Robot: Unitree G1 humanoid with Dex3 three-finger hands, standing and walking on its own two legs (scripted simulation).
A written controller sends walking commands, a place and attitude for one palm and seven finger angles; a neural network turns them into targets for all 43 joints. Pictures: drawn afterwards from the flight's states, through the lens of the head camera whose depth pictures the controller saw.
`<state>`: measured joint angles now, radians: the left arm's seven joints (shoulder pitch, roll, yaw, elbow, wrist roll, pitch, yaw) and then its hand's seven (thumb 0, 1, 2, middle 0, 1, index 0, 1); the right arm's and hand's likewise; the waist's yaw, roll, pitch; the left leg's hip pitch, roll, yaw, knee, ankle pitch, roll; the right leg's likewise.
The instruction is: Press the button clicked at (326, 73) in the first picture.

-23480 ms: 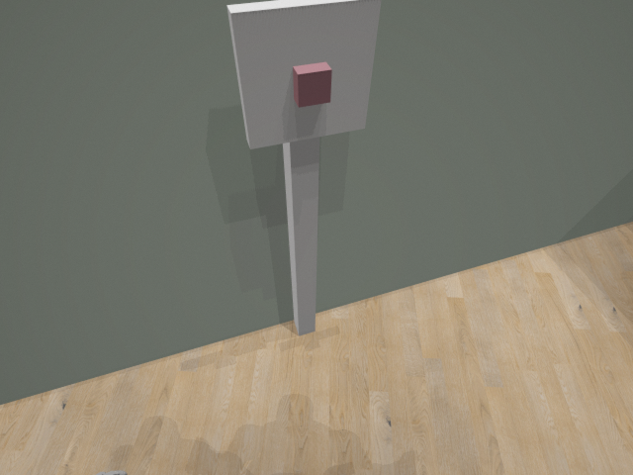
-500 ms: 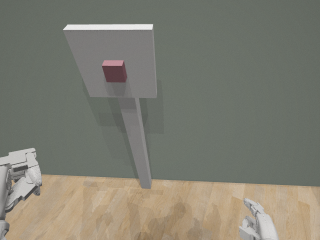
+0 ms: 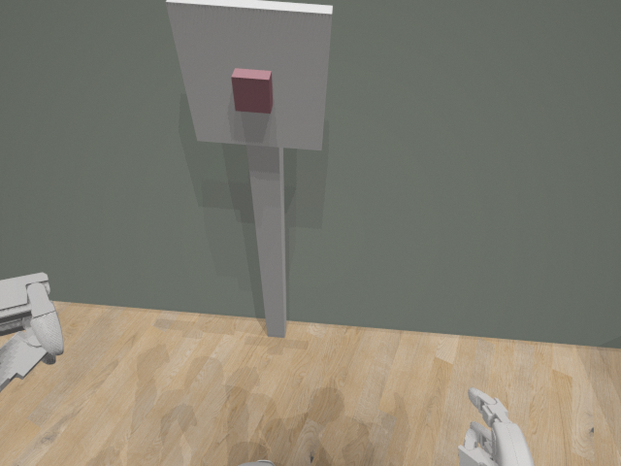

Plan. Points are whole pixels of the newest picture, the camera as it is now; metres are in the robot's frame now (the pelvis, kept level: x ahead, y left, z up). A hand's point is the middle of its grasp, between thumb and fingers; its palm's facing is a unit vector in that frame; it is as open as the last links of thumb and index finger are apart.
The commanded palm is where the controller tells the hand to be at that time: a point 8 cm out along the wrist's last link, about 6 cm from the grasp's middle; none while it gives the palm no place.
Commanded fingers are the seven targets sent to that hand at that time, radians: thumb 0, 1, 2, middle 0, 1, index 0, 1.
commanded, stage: step back with the hand held close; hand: left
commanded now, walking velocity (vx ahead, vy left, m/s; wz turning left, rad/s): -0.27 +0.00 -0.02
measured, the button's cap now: (253, 90) +0.59 +0.13 +0.18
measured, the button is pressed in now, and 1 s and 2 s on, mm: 0 0 0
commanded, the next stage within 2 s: stop stepping back and stand still in 0.56 s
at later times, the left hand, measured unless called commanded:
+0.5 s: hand out of the picture +0.11 +0.26 +0.19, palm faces +0.35 -0.85 -0.39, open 3.1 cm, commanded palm +0.06 +0.29 +0.19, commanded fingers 0.00 0.90 0.90 -1.30 -1.50 -1.30 -1.50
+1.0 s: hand out of the picture +0.00 +0.24 +0.18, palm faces +0.27 -0.85 -0.46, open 3.1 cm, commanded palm -0.03 +0.29 +0.19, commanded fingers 0.00 0.90 0.90 -1.30 -1.50 -1.30 -1.50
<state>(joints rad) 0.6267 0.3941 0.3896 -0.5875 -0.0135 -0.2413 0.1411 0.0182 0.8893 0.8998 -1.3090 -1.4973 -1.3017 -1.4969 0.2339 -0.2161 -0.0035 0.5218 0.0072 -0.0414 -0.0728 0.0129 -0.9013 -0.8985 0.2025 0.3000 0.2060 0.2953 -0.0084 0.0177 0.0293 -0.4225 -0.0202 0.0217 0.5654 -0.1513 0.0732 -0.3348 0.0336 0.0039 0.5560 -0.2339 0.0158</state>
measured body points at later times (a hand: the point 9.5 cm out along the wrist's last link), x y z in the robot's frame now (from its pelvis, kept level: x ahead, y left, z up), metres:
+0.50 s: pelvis -0.08 +0.02 +0.01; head -0.06 +0.05 +0.46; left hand +0.09 +0.30 +0.21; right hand +0.08 -0.21 -0.06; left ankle +0.05 +0.08 -0.73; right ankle -0.18 -0.12 -0.68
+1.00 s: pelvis -0.19 +0.02 +0.01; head -0.20 +0.04 +0.46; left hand -0.02 +0.29 +0.21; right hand -0.08 -0.24 -0.07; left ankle -0.09 +0.11 -0.71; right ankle -0.22 -0.10 -0.73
